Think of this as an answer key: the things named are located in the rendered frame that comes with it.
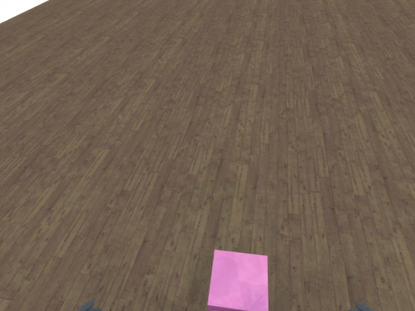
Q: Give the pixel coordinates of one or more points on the carton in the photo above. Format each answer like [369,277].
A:
[239,282]

